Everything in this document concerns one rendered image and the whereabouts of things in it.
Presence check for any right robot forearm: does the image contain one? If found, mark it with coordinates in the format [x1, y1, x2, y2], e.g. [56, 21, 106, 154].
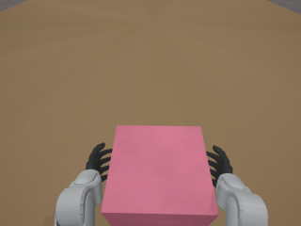
[215, 173, 269, 226]

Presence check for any carton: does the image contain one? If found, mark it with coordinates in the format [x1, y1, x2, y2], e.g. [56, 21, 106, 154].
[101, 125, 219, 226]

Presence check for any robot right hand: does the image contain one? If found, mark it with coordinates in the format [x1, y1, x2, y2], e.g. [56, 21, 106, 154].
[206, 145, 233, 187]

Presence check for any left robot forearm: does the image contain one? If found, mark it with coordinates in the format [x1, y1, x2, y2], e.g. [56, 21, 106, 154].
[55, 169, 103, 226]

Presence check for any robot left hand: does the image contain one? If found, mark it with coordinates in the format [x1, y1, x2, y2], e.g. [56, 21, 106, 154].
[86, 142, 113, 182]

